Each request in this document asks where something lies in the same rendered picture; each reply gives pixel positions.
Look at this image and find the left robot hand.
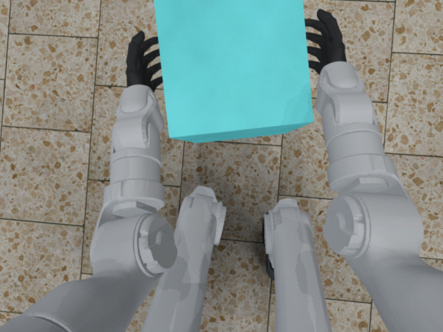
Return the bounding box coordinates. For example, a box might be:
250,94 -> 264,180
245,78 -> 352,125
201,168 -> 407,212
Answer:
126,31 -> 163,92

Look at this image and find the robot right upper arm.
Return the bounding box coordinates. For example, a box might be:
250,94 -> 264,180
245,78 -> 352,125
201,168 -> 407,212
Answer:
323,192 -> 443,332

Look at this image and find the right robot forearm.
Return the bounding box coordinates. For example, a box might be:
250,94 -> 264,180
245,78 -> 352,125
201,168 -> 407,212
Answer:
315,62 -> 424,239

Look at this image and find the left robot thigh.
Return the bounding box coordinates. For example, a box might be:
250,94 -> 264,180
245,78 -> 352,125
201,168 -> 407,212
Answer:
141,194 -> 226,332

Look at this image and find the right robot thigh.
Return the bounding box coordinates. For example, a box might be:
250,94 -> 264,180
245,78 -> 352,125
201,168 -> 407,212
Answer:
264,207 -> 332,332

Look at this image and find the right robot hand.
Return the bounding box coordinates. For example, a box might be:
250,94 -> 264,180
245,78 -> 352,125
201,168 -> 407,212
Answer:
305,9 -> 347,75

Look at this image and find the robot left upper arm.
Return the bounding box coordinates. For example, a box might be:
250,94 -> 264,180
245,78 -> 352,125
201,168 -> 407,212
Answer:
0,213 -> 178,332

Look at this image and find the robot thigh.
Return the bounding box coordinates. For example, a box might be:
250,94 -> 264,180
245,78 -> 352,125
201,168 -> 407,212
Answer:
264,207 -> 332,332
141,194 -> 226,332

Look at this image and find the carton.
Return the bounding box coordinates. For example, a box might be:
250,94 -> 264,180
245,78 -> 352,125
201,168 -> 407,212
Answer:
154,0 -> 314,143

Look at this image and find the left robot forearm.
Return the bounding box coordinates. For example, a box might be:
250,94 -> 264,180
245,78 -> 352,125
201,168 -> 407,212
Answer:
90,84 -> 165,260

